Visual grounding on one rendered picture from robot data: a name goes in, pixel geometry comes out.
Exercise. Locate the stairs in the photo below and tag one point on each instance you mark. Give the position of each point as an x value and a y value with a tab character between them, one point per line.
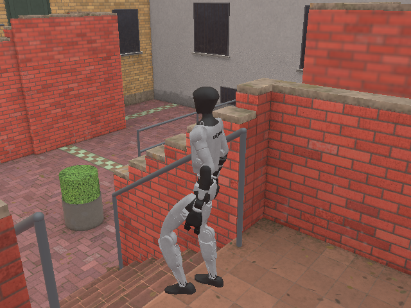
131	287

